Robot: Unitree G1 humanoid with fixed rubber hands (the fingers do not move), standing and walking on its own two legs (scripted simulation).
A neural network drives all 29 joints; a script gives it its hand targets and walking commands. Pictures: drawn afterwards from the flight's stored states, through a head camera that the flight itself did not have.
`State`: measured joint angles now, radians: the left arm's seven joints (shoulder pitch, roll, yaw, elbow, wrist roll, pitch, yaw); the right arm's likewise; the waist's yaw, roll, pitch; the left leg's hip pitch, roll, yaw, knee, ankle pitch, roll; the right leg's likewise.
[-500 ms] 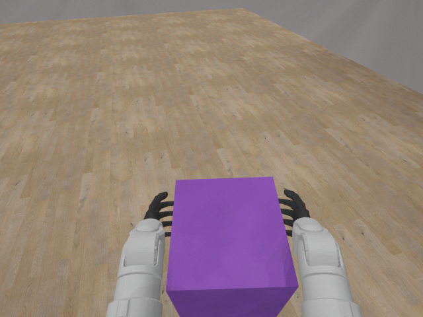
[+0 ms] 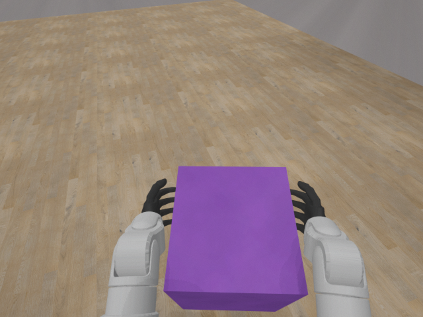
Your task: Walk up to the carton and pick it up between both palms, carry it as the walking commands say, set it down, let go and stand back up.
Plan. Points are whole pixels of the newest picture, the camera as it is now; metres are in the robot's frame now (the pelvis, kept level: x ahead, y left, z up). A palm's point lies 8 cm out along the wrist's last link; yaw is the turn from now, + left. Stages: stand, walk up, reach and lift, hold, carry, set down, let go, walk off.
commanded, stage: carry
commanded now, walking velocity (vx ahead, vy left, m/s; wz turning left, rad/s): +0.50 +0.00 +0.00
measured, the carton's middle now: (230, 244) +0.29 -0.01 +0.01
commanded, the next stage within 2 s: none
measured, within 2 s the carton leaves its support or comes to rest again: neither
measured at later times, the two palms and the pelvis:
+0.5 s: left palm (184, 153) +0.48 +0.10 +0.09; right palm (307, 153) +0.48 -0.19 +0.09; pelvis +0.24 -0.04 +0.00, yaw -1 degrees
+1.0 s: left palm (190, 91) +0.83 +0.12 +0.07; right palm (275, 93) +0.79 -0.17 +0.08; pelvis +0.56 +0.00 +0.00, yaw -7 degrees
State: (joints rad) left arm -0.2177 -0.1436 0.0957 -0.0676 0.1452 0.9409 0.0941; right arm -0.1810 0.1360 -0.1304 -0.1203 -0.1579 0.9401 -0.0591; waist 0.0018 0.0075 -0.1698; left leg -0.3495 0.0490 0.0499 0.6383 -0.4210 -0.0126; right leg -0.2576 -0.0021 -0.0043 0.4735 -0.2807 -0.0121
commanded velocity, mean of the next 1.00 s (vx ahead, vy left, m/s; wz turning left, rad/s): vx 0.50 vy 0.00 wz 0.00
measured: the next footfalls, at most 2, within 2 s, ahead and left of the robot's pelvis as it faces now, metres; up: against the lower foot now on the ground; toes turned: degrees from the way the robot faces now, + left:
right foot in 0.36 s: +0.27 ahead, -0.12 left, +0.00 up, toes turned -16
left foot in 0.82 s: +0.65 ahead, +0.08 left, +0.00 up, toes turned +9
